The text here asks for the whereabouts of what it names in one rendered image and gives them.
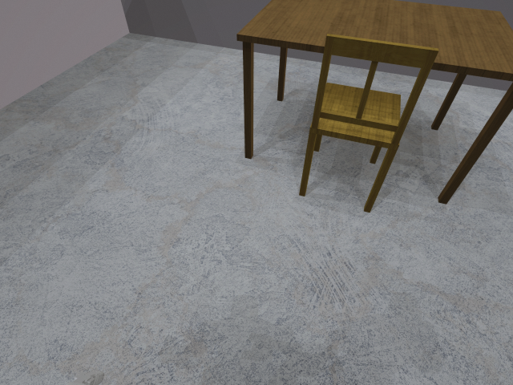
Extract chair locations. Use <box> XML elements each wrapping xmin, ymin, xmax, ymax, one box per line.
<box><xmin>299</xmin><ymin>34</ymin><xmax>438</xmax><ymax>213</ymax></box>

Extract table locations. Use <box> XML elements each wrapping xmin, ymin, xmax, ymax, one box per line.
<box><xmin>236</xmin><ymin>0</ymin><xmax>513</xmax><ymax>204</ymax></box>

